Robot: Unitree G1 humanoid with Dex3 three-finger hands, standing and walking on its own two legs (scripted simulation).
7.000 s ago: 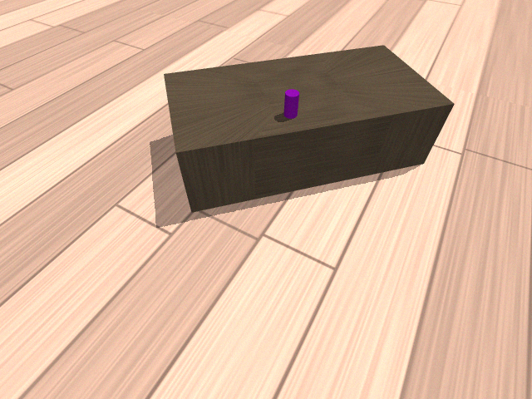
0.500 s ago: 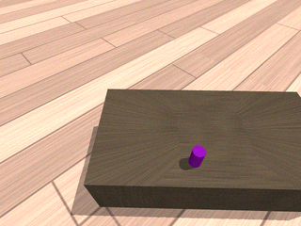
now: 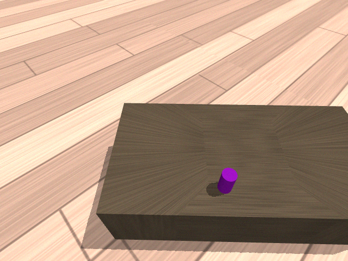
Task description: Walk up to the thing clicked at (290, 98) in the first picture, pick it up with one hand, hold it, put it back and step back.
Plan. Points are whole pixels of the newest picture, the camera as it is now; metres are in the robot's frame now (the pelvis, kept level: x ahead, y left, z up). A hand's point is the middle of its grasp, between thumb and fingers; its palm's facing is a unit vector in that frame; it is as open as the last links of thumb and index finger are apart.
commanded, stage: stand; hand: right
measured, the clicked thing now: (226, 181) +0.47 -0.23 -0.34
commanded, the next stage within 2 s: go down in 0.18 s
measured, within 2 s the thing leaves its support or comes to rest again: neither
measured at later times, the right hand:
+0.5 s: hand out of the picture +0.14 -0.25 -0.15, palm faces +0.05 +0.95 -0.32, open 10.5 cm
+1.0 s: hand (284, 260) +0.15 -0.28 -0.15, palm faces +0.05 +0.94 -0.35, open 17.3 cm
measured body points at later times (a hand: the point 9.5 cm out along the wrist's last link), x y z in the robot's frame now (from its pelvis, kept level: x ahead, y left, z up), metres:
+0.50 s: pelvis -0.01 +0.00 -0.01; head +0.03 +0.00 +0.44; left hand +0.09 +0.28 -0.13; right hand +0.14 -0.30 -0.13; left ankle +0.00 +0.14 -0.75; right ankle -0.01 -0.14 -0.75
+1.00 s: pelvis +0.01 -0.01 -0.03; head +0.06 -0.02 +0.41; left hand +0.17 +0.24 -0.13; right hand +0.15 -0.32 -0.13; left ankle +0.00 +0.14 -0.75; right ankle -0.01 -0.14 -0.75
